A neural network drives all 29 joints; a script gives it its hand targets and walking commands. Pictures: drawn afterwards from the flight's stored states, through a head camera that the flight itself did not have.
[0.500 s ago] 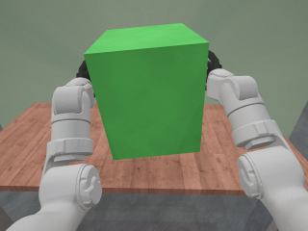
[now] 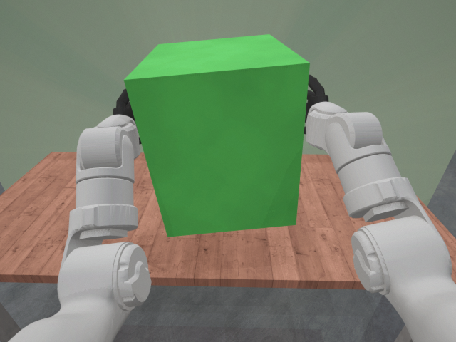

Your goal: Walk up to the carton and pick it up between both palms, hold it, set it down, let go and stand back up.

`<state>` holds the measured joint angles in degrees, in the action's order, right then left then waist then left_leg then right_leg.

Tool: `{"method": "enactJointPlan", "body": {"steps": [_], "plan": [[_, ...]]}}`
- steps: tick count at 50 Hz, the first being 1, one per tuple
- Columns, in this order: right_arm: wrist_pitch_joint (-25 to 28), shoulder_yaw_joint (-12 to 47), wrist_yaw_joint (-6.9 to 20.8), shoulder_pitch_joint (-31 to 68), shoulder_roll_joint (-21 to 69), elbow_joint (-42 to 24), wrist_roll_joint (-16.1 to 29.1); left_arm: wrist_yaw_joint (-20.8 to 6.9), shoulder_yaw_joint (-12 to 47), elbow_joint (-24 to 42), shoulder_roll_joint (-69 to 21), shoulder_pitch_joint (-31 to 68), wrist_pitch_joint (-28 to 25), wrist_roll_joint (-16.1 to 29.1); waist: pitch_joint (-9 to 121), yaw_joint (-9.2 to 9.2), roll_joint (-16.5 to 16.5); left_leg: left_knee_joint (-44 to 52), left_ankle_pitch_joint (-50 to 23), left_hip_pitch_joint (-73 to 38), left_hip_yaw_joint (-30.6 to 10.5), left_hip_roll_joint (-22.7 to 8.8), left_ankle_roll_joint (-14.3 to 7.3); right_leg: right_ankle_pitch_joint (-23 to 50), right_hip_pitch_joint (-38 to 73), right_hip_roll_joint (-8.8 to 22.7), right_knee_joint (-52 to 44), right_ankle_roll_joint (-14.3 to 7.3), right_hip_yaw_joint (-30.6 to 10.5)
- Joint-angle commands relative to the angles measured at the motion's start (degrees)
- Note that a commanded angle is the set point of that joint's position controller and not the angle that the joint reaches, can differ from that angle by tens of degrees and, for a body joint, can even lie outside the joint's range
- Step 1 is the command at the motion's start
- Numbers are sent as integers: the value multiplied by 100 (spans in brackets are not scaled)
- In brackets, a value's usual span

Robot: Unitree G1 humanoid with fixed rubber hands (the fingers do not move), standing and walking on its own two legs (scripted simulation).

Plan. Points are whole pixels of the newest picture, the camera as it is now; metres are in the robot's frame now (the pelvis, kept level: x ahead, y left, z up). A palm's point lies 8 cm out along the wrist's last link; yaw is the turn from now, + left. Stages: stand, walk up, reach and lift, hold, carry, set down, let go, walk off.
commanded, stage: hold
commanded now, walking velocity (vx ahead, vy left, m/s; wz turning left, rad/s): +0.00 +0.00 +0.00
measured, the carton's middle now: (222, 128) +0.41 -0.01 +0.28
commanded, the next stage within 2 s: none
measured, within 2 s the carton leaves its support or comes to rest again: neither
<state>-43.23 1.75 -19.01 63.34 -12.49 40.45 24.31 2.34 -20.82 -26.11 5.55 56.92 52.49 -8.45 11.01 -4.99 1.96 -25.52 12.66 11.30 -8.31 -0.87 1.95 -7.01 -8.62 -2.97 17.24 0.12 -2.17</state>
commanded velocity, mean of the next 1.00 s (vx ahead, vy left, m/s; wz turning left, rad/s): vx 0.00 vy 0.00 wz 0.00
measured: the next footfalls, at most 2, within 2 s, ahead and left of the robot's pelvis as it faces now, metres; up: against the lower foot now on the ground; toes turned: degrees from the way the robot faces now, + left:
none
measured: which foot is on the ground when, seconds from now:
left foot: down 0.00-1.00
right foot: down 0.00-1.00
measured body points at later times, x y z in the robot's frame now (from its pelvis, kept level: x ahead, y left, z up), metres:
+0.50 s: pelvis +0.00 +0.00 +0.00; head -0.09 +0.01 +0.44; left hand +0.39 +0.15 +0.30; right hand +0.38 -0.16 +0.31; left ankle +0.02 +0.14 -0.74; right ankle +0.03 -0.12 -0.74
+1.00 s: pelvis +0.00 +0.00 +0.00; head -0.09 +0.01 +0.44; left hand +0.39 +0.15 +0.30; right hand +0.38 -0.16 +0.31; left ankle +0.02 +0.14 -0.74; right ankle +0.03 -0.12 -0.74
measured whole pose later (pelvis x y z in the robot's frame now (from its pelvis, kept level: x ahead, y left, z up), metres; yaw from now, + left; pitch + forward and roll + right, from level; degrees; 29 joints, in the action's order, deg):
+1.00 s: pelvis +0.00 +0.00 +0.00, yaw +0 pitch -2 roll -2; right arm -43.4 1.8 -19.0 63.4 -12.6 40.4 24.4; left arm 2.4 -20.8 -26.0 5.5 56.9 52.5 -8.4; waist 11.0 -5.0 2.0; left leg -25.5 12.6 11.4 -8.4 -0.8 1.9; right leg -7.0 -8.6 -3.0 17.2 0.1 -2.3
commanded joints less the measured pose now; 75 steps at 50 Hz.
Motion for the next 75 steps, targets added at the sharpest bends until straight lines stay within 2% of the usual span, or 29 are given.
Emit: {"method": "enactJointPlan", "body": {"steps": [1,75], "plan": [[216,1118,935,5230,4211,-2120,1300,-830,2144,1172,-3459,5280,-614,1086,2568,-62,129,432,-1034,-107,378,351,59,1167,1424,-231,29,159,72],[208,1115,933,5257,4184,-2163,1322,-821,2150,1170,-3467,5261,-603,1096,2611,-66,123,406,-1091,-164,369,348,65,1207,1388,-233,19,163,60]]}}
